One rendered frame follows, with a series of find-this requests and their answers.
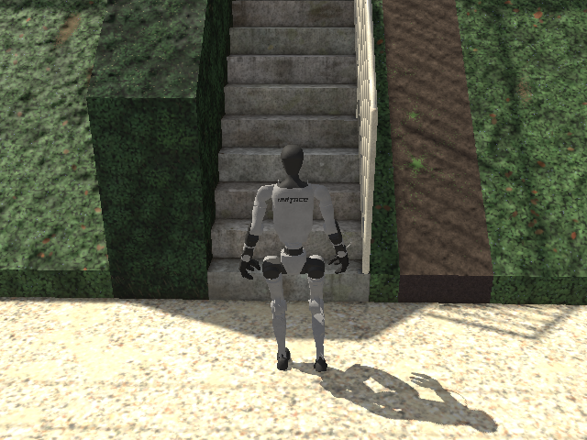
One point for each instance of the left robot forearm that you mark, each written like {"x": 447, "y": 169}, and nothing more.
{"x": 249, "y": 245}

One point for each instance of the robot right thigh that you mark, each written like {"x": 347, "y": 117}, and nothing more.
{"x": 315, "y": 269}

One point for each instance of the left robot foot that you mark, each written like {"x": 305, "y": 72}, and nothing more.
{"x": 283, "y": 361}

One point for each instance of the right robot upper arm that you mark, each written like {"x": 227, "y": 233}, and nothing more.
{"x": 326, "y": 207}

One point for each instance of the robot right hand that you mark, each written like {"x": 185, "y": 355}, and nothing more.
{"x": 344, "y": 261}

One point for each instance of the left robot upper arm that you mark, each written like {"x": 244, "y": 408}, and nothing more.
{"x": 263, "y": 194}

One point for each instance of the robot left hand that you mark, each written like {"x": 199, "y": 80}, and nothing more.
{"x": 243, "y": 265}

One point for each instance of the right robot forearm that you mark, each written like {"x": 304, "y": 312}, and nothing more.
{"x": 338, "y": 243}

